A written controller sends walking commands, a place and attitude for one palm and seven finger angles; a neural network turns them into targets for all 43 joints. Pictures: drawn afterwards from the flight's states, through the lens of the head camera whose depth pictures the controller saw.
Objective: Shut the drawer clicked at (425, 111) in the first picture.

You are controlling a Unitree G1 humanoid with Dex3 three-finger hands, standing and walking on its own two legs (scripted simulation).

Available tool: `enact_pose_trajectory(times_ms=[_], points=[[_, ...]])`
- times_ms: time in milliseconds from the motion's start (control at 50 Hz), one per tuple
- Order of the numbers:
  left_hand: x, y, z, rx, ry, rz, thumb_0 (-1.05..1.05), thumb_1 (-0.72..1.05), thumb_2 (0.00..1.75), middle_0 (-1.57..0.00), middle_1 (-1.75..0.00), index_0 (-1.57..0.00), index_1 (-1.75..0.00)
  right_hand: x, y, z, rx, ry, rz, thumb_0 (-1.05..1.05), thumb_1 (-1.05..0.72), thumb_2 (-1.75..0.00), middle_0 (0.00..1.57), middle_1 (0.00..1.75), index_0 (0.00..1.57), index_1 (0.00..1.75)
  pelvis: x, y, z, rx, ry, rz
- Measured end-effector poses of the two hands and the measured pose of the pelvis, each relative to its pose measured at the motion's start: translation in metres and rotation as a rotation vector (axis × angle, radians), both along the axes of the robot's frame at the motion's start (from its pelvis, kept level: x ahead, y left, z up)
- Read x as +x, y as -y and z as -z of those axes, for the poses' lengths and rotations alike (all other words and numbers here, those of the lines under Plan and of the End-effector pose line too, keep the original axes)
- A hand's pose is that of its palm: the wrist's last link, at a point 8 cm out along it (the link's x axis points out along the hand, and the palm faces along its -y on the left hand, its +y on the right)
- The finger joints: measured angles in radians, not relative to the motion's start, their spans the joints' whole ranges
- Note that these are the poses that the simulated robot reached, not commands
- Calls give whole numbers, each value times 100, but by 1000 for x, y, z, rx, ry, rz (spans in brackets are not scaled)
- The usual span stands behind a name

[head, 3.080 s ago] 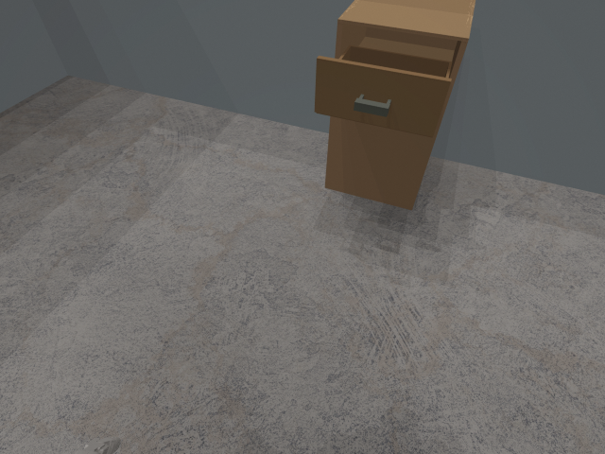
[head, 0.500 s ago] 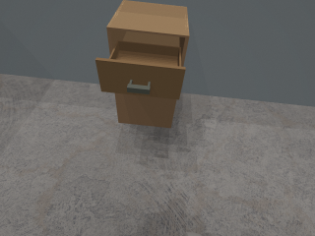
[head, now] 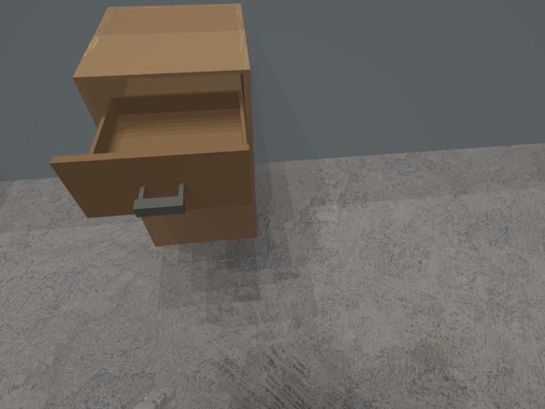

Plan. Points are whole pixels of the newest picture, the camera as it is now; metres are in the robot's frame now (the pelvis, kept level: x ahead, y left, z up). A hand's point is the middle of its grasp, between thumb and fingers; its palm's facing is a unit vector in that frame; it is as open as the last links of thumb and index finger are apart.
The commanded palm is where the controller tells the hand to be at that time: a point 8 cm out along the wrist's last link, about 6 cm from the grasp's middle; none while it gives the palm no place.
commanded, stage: take the last steps up to it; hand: left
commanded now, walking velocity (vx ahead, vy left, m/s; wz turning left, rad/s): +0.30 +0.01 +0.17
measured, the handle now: (161, 198) +0.54 +0.24 -0.08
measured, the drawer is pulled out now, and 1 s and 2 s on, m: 0.30 0.30 0.30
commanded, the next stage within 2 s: come to a stop and stand still in 0.72 s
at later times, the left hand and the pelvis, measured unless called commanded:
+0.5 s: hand out of the picture +0.08 +0.23 -0.18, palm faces +0.13 -0.98 -0.12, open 7.4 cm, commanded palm none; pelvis +0.13 +0.06 +0.01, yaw +3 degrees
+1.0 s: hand (171, 317) +0.30 +0.19 -0.15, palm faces +0.10 -0.96 -0.25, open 7.2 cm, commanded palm none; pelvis +0.24 +0.01 +0.01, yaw +5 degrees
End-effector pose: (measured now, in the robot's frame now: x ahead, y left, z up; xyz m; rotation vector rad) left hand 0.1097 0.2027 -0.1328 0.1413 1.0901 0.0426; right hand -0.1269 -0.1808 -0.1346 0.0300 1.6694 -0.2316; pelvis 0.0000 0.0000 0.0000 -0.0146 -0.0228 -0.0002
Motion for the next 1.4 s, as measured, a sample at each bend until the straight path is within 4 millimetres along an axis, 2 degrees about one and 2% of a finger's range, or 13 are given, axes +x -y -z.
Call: enact_pose_trajectory(times_ms=[120, 240, 380, 420, 480, 700, 780, 880, 980, 1080, 1200, 1300, 1400], points=[[-2, -27, -14, 64, 2, -120, -4, 96, 90, -20, -30, -20, -30, 111, 25, 0, -40, 188, -87, 1, -91, -90, 20, 30, 20, 30, 32, 1, -11, -11, 3, -36], [-34, -43, -3, 48, -146, -168, -2, 94, 90, -19, -29, -20, -30, 217, 37, -11, -110, 359, -181, 2, -95, -90, 20, 30, 20, 30, 64, -15, -13, -20, 3, -57], [-73, -61, 29, -30, -364, -244, 0, 92, 90, -19, -29, -20, -30, 309, 15, -18, -176, 475, -292, 1, -93, -90, 20, 30, 20, 30, 109, -49, 3, -25, 10, -71], [-71, -67, 29, -37, -409, -236, 0, 92, 90, -19, -29, -20, -30, 318, 5, -21, -180, 485, -294, 1, -93, -90, 20, 30, 20, 30, 116, -55, 2, -15, 13, -63], [-51, -76, 21, -35, -404, -222, 1, 91, 90, -19, -29, -20, -30, 317, -11, -24, -163, 454, -278, 1, -92, -90, 20, 30, 20, 30, 128, -62, -6, -6, 12, -61], [61, -84, -4, 10, -248, -192, 1, 91, 90, -19, -29, -20, -30, 285, -38, -17, -58, 258, -180, 1, -93, -90, 20, 30, 20, 30, 176, -62, -22, 19, -1, -62], [100, -79, -9, 47, -218, -165, 1, 93, 90, -19, -29, -20, -30, 280, -35, -11, -22, 203, -137, 1, -92, -90, 20, 30, 20, 30, 194, -49, -20, 31, -8, -58], [151, -58, -10, 88, -158, -132, 1, 93, 90, -19, -29, -20, -30, 283, -15, 5, 12, 136, -101, 1, -91, -90, 20, 30, 20, 30, 222, -25, -10, 55, -19, -55], [177, -38, -17, 108, -111, -153, 0, 94, 90, -19, -29, -20, -30, 311, 9, 13, 9, 112, -128, 1, -91, -90, 20, 30, 20, 30, 239, -10, -9, 33, -17, -78], [179, -36, -24, 123, -96, -195, -1, 95, 90, -20, -30, -20, -30, 359, 30, 10, -28, 179, -185, 1, -91, -90, 20, 30, 20, 30, 239, -6, -15, 47, -11, -88], [144, -52, -26, 139, -148, -227, 0, 93, 90, -20, -30, -20, -30, 418, 41, 3, -79, 325, -251, 0, -91, -90, 20, 30, 20, 30, 223, -17, -17, 50, -6, -88], [102, -73, -18, 136, -208, -241, 0, 92, 90, -20, -30, -20, -30, 443, 28, -11, -108, 445, -292, 0, -92, -90, 20, 30, 20, 30, 207, -34, -15, 47, -1, -84], [70, -110, 0, 133, -204, -239, 1, 91, 90, -20, -30, -20, -30, 446, -1, -17, -141, 599, -323, 0, -91, -90, 20, 30, 20, 30, 191, -66, 1, 18, 18, -100]])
